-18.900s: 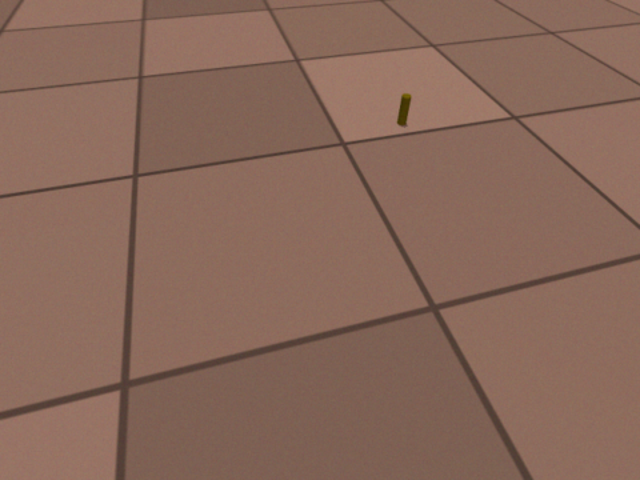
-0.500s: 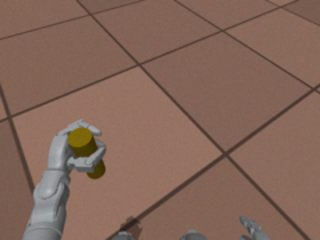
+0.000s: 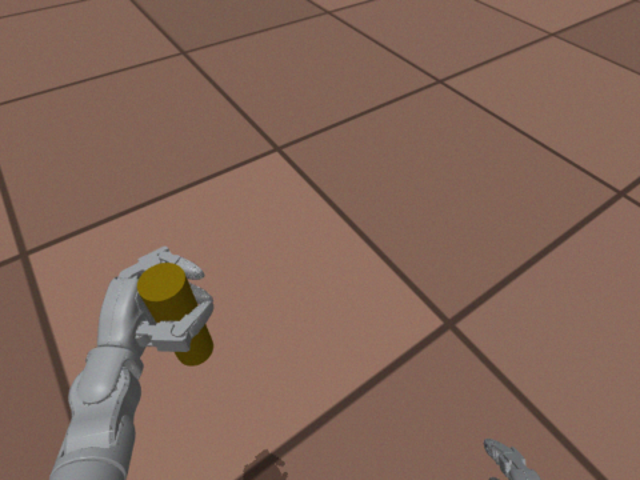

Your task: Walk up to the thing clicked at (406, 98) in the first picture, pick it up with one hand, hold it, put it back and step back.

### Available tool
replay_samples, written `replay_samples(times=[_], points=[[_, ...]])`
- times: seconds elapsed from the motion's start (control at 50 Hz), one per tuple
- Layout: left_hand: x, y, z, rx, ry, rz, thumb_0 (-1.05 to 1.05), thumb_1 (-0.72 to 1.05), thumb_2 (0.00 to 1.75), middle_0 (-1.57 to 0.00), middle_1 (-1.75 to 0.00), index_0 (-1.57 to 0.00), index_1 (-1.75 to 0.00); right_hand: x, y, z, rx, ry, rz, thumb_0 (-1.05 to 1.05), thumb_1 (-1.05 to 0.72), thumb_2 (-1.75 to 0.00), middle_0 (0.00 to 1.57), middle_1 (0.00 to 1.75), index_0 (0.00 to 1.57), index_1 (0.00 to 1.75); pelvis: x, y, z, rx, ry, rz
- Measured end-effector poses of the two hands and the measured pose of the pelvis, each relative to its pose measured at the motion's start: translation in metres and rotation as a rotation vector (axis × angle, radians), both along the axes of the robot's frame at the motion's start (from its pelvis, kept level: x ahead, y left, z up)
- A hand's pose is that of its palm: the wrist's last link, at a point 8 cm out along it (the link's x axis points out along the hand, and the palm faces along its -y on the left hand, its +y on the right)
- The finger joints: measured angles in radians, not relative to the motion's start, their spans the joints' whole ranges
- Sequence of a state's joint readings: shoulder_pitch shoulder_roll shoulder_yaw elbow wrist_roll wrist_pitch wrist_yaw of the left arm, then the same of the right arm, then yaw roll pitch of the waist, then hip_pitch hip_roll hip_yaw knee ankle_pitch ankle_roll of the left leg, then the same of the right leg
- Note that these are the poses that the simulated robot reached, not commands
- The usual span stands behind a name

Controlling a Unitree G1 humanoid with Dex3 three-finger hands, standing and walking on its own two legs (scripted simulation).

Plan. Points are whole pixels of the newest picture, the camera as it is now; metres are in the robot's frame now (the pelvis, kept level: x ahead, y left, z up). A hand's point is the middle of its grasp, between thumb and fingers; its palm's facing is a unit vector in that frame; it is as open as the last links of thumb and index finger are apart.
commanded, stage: hold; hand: left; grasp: from the side
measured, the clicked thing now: (180, 319) +0.33 +0.18 +0.01
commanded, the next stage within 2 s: none
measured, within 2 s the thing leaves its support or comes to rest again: neither
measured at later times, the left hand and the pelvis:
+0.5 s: hand (173, 306) +0.32 +0.17 +0.06, palm faces -0.03 -1.00 +0.00, open 7.0 cm; pelvis +0.00 +0.00 +0.01, yaw +0 degrees
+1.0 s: hand (168, 302) +0.32 +0.17 +0.07, palm faces -0.03 -1.00 -0.01, open 7.0 cm; pelvis -0.01 +0.01 +0.01, yaw +0 degrees
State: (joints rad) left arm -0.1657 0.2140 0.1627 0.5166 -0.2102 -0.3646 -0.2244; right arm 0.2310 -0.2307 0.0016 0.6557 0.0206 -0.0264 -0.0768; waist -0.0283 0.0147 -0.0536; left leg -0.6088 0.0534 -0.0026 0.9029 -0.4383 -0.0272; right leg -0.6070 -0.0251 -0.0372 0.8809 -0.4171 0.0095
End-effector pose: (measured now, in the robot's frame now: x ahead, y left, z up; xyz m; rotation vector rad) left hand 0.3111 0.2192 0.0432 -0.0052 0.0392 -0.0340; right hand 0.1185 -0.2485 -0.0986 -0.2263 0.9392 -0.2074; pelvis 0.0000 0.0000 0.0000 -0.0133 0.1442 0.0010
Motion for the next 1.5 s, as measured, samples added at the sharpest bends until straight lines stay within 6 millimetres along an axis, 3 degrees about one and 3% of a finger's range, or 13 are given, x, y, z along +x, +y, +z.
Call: replay_samples(times=[0.98,1.5], points=[[-0.01,0.006,0.028,0.021,-0.043,0.007,0.04,-0.01,1.1,-0.89,-1.1,-0.89,-1.1,-0.01,0.009,0.015,0.01,-0.016,0.0,0.01,-0.9,-0.89,0.2,0.3,0.2,0.3,-0.006,0.007,0.014,0.0,-0.069,-0.001],[-0.015,0.001,0.022,0.014,-0.026,-0.002,0.04,-0.01,1.1,-0.89,-1.1,-0.89,-1.1,-0.013,0.007,0.015,0.019,-0.021,0.004,0.01,-0.9,-0.89,0.2,0.3,0.2,0.3,-0.009,0.006,0.014,0.001,-0.07,-0.002]])
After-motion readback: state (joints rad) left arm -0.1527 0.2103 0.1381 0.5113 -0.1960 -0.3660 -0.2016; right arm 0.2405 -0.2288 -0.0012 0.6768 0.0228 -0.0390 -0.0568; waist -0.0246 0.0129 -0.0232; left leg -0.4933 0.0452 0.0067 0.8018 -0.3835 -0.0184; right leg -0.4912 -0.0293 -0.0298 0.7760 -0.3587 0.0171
